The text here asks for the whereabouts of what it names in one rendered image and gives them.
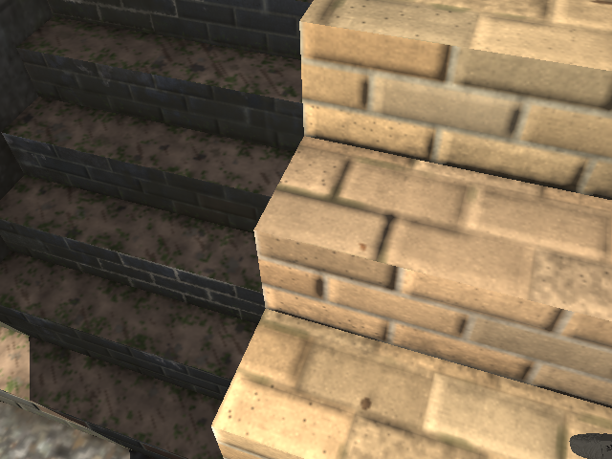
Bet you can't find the robot right hand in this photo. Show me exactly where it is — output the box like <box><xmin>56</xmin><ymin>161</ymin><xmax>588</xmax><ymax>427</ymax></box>
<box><xmin>569</xmin><ymin>433</ymin><xmax>612</xmax><ymax>459</ymax></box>

